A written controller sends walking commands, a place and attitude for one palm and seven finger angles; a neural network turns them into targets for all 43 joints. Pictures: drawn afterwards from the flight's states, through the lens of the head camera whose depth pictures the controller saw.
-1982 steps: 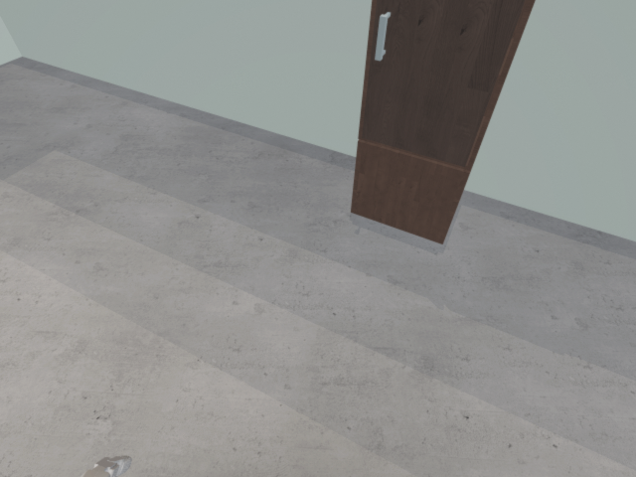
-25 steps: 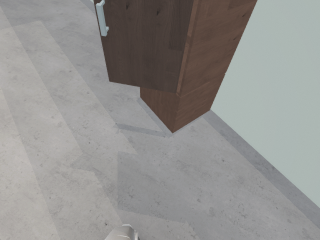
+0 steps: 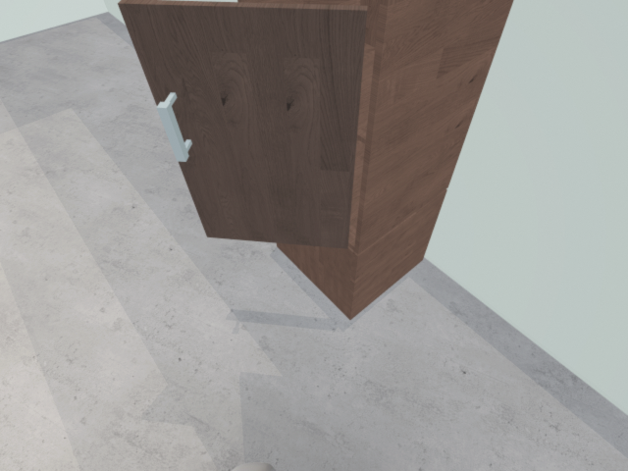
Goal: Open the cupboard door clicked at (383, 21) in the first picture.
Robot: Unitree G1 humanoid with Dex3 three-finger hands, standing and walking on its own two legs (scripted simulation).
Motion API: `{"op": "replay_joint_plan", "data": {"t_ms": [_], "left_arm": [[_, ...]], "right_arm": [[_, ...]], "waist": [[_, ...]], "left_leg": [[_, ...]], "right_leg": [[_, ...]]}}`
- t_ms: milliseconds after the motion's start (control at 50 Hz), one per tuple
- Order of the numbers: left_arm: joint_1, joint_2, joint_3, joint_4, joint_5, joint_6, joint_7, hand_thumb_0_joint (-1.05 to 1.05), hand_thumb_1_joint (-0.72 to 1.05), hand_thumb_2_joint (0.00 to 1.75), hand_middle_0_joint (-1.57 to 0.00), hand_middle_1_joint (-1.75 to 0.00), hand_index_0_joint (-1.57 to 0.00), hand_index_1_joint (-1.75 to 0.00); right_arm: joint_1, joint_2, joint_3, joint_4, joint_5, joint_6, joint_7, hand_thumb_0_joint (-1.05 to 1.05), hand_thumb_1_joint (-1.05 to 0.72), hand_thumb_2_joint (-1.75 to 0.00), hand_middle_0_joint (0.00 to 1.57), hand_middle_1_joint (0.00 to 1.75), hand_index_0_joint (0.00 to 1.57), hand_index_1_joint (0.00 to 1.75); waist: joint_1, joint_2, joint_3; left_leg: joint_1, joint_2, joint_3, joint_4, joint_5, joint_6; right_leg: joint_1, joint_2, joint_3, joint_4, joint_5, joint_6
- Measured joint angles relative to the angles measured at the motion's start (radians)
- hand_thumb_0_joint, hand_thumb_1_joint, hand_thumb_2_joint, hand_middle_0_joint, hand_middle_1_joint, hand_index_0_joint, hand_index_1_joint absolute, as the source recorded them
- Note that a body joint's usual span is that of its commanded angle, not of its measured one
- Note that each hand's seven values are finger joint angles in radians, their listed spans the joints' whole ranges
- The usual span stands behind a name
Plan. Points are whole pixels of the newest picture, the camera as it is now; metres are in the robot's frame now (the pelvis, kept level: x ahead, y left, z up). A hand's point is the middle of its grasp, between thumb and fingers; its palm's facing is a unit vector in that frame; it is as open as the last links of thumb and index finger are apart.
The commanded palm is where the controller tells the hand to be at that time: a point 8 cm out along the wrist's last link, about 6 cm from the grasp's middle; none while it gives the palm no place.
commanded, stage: take the last steps up to it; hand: left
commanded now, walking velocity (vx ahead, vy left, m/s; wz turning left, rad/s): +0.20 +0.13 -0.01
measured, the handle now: (177, 127) +0.70 +0.31 +0.03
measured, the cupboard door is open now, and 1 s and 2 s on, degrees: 43 43 43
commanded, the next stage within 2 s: come to a stop and stand still in 0.12 s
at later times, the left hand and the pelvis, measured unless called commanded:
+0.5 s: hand (128, 467) +0.15 +0.30 -0.19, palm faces +0.01 -0.98 -0.18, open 7.4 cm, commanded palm none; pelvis +0.12 +0.11 +0.00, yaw -3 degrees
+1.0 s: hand (180, 464) +0.16 +0.21 -0.17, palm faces -0.07 -0.97 -0.23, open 7.3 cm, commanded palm none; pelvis +0.09 +0.04 +0.00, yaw -2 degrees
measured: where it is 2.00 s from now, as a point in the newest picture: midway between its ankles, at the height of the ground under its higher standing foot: outside the picture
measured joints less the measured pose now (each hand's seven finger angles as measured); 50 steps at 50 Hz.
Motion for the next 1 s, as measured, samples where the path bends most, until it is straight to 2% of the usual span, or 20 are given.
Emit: {"op": "replay_joint_plan", "data": {"t_ms": [60, 120, 180, 240, 260, 280, 320, 360, 480, 580, 660, 720, 820, 880, 900, 940, 1000], "left_arm": [[0.046, 0.019, 0.004, 0.036, 0.001, -0.003, -0.001, -0.01, 0.94, 0.9, -0.21, -0.3, -0.21, -0.3], [0.088, 0.024, 0.0, 0.074, 0.006, -0.002, -0.007, 0.0, 0.94, 0.9, -0.21, -0.3, -0.21, -0.3], [0.123, 0.023, -0.004, 0.106, 0.01, 0.005, -0.012, 0.0, 0.93, 0.9, -0.2, -0.3, -0.21, -0.3], [0.158, 0.026, -0.002, 0.129, 0.011, 0.021, -0.013, 0.0, 0.92, 0.9, -0.2, -0.3, -0.21, -0.3], [0.172, 0.024, -0.004, 0.133, 0.01, 0.028, -0.013, 0.01, 0.92, 0.9, -0.2, -0.3, -0.21, -0.3], [0.168, 0.032, -0.006, 0.14, 0.005, 0.04, -0.01, 0.01, 0.91, 0.9, -0.2, -0.3, -0.2, -0.3], [0.149, 0.047, -0.009, 0.147, -0.003, 0.062, 0.003, 0.01, 0.91, 0.9, -0.2, -0.3, -0.2, -0.3], [0.124, 0.054, -0.012, 0.144, -0.005, 0.077, 0.012, 0.01, 0.91, 0.9, -0.2, -0.3, -0.2, -0.3], [0.023, 0.072, 0.005, 0.067, 0.001, 0.118, 0.001, 0.01, 0.91, 0.9, -0.2, -0.3, -0.2, -0.3], [-0.034, 0.109, 0.031, 0.008, 0.011, 0.139, -0.007, 0.01, 0.91, 0.9, -0.2, -0.3, -0.2, -0.3], [-0.061, 0.127, 0.038, -0.015, 0.014, 0.145, -0.012, 0.01, 0.91, 0.9, -0.2, -0.3, -0.2, -0.29], [-0.072, 0.129, 0.033, -0.019, 0.016, 0.146, -0.016, 0.0, 0.91, 0.9, -0.2, -0.3, -0.2, -0.29], [-0.076, 0.104, 0.009, -0.012, 0.009, 0.138, -0.02, 0.01, 0.91, 0.9, -0.2, -0.3, -0.2, -0.29], [-0.055, 0.094, -0.004, -0.013, 0.003, 0.118, -0.02, 0.01, 0.91, 0.9, -0.2, -0.3, -0.2, -0.3], [-0.047, 0.089, -0.005, -0.006, 0.005, 0.109, -0.015, 0.01, 0.91, 0.9, -0.2, -0.3, -0.2, -0.3], [-0.033, 0.056, -0.021, 0.017, 0.009, 0.109, -0.008, 0.01, 0.91, 0.9, -0.2, -0.3, -0.2, -0.3], [0.0, 0.022, -0.037, 0.047, 0.007, 0.098, 0.001, 0.01, 0.91, 0.9, -0.2, -0.3, -0.2, -0.3]], "right_arm": [[-0.035, -0.002, -0.004, -0.025, 0.001, 0.001, 0.003, 0.01, -0.91, -0.9, 0.2, 0.3, 0.2, 0.3], [-0.073, -0.008, -0.007, -0.046, 0.004, -0.002, 0.008, 0.01, -0.91, -0.9, 0.19, 0.3, 0.2, 0.3], [-0.109, -0.013, -0.006, -0.062, 0.007, -0.007, 0.014, 0.01, -0.91, -0.9, 0.19, 0.3, 0.2, 0.3], [-0.132, -0.015, 0.0, -0.08, 0.006, -0.023, 0.017, 0.01, -0.91, -0.9, 0.19, 0.3, 0.2, 0.3], [-0.135, -0.02, 0.003, -0.09, 0.003, -0.035, 0.016, 0.01, -0.91, -0.9, 0.19, 0.3, 0.2, 0.3], [-0.145, -0.012, 0.004, -0.093, 0.0, -0.044, 0.007, 0.0, -0.91, -0.9, 0.19, 0.3, 0.2, 0.3], [-0.165, 0.012, 0.017, -0.098, -0.001, -0.044, -0.013, 0.0, -0.91, -0.9, 0.19, 0.3, 0.2, 0.3], [-0.178, 0.031, 0.032, -0.102, -0.001, -0.037, -0.029, 0.0, -0.91, -0.9, 0.19, 0.3, 0.2, 0.3], [-0.21, 0.055, 0.036, -0.11, 0.008, -0.014, -0.063, 0.0, -0.91, -0.9, 0.2, 0.3, 0.2, 0.3], [-0.191, 0.03, 0.018, -0.098, 0.005, -0.004, -0.07, -0.01, -0.91, -0.9, 0.2, 0.3, 0.21, 0.3], [-0.147, 0.003, 0.005, -0.08, 0.001, 0.002, -0.066, 0.0, -0.91, -0.9, 0.2, 0.3, 0.2, 0.3], [-0.109, -0.013, -0.004, -0.07, -0.004, 0.007, -0.058, 0.0, -0.91, -0.9, 0.2, 0.3, 0.2, 0.3], [-0.048, -0.036, -0.018, -0.052, -0.009, 0.02, -0.038, 0.0, -0.9, -0.9, 0.2, 0.3, 0.2, 0.3], [-0.009, -0.035, -0.024, -0.039, -0.002, 0.032, -0.03, 0.0, -0.9, -0.9, 0.2, 0.3, 0.2, 0.3], [-0.003, -0.034, -0.025, -0.032, 0.002, 0.037, -0.029, 0.0, -0.9, -0.9, 0.2, 0.3, 0.2, 0.3], [0.0, -0.046, -0.026, -0.022, 0.004, 0.055, -0.024, 0.01, -0.9, -0.9, 0.2, 0.3, 0.2, 0.3], [0.006, -0.041, -0.021, -0.017, 0.004, 0.059, -0.021, 0.01, -0.91, -0.9, 0.2, 0.3, 0.2, 0.3]], "waist": [[0.005, -0.014, -0.003], [0.019, -0.025, -0.002], [0.04, -0.032, 0.001], [0.055, -0.041, -0.001], [0.057, -0.033, -0.006], [0.053, -0.047, -0.001], [0.056, -0.079, 0.011], [0.054, -0.088, 0.011], [0.038, -0.064, 0.028], [0.019, -0.057, 0.018], [0.001, -0.048, -0.001], [-0.017, -0.038, -0.011], [-0.049, -0.012, -0.025], [-0.048, -0.031, -0.043], [-0.042, -0.041, -0.047], [-0.039, -0.007, -0.039], [-0.037, 0.01, -0.041]], "left_leg": [[-0.08, 0.045, -0.014, -0.049, 0.072, -0.025], [-0.103, 0.069, -0.009, -0.181, 0.116, -0.038], [-0.085, 0.065, 0.006, -0.321, 0.139, -0.035], [-0.017, 0.044, 0.031, -0.463, 0.179, -0.021], [0.003, 0.045, 0.032, -0.496, 0.246, -0.007], [-0.008, 0.034, 0.039, -0.456, 0.25, 0.013], [0.002, 0.016, 0.061, -0.413, 0.179, 0.046], [0.027, 0.012, 0.073, -0.433, 0.15, 0.06], [0.061, 0.034, 0.091, -0.52, 0.189, 0.074], [0.063, 0.064, 0.103, -0.549, 0.207, 0.069], [0.059, 0.084, 0.099, -0.566, 0.222, 0.06], [0.053, 0.097, 0.089, -0.577, 0.237, 0.049], [0.026, 0.105, 0.067, -0.582, 0.262, 0.022], [0.001, 0.084, 0.071, -0.555, 0.262, -0.001], [-0.016, 0.076, 0.074, -0.519, 0.225, -0.013], [-0.036, 0.068, 0.023, -0.428, 0.066, -0.019], [-0.033, 0.044, -0.007, -0.311, -0.003, -0.023]], "right_leg": [[0.061, -0.003, -0.002, -0.088, 0.018, 0.013], [0.109, -0.019, 0.001, -0.133, 0.013, 0.037], [0.146, -0.042, 0.002, -0.131, -0.02, 0.07], [0.165, -0.067, 0.006, -0.068, -0.089, 0.108], [0.148, -0.069, 0.007, -0.005, -0.126, 0.104], [0.113, -0.079, 0.027, 0.1, -0.187, 0.092], [0.033, -0.068, 0.089, 0.297, -0.272, 0.069], [-0.036, -0.043, 0.103, 0.408, -0.293, 0.065], [-0.227, 0.027, 0.111, 0.606, -0.228, 0.078], [-0.303, 0.037, 0.144, 0.695, -0.137, 0.095], [-0.281, 0.019, 0.164, 0.648, -0.103, 0.099], [-0.226, 0.001, 0.154, 0.538, -0.121, 0.095], [-0.089, -0.001, 0.109, 0.265, -0.17, 0.068], [0.031, -0.003, 0.093, 0.016, -0.096, 0.04], [0.043, -0.01, 0.105, -0.022, -0.093, 0.03], [0.045, 0.005, 0.098, -0.004, -0.085, 0.04], [0.069, 0.014, 0.09, -0.023, -0.067, 0.043]]}}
